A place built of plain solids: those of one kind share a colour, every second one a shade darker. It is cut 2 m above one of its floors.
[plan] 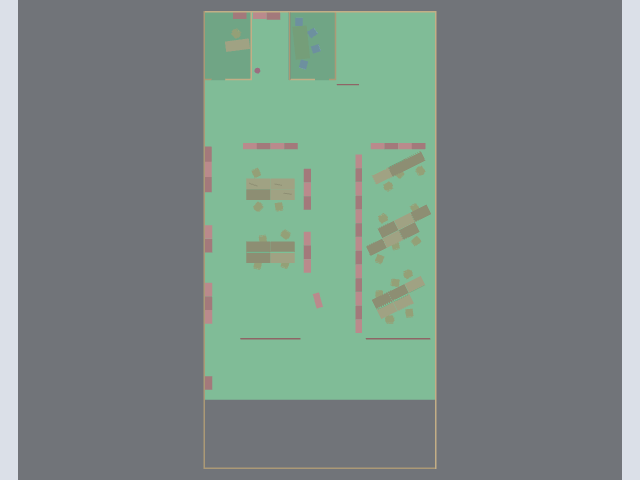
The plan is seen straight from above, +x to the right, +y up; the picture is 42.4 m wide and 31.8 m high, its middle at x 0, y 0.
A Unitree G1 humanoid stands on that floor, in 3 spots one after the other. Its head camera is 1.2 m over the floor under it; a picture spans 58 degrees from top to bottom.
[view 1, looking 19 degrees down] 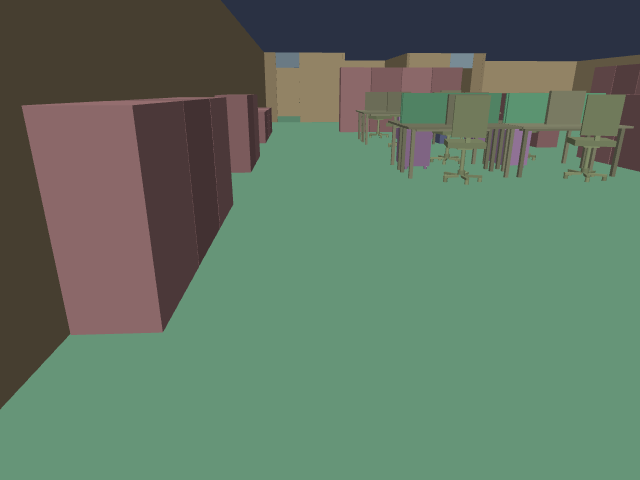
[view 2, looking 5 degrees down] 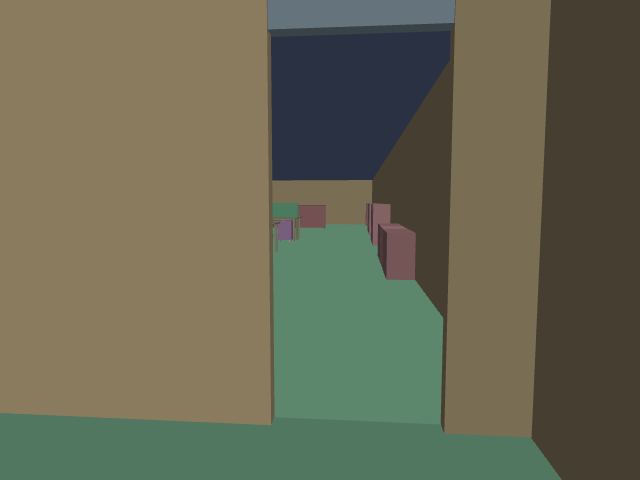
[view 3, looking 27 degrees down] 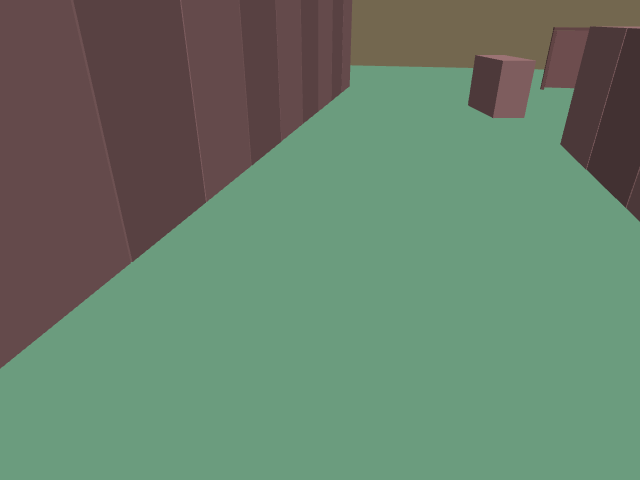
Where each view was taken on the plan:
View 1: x -6.42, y -7.57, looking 87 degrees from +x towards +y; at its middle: floor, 3.69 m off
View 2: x -6.73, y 12.88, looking -85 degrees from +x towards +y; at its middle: floor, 13.76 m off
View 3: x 0.88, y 2.90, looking -77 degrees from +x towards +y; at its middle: floor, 2.64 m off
